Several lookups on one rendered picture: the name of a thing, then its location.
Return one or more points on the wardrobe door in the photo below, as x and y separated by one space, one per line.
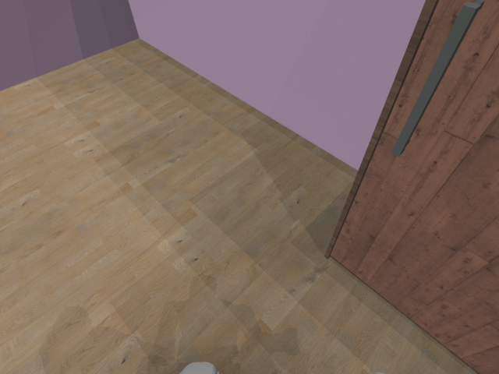
423 229

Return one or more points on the handle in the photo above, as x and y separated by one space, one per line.
451 45

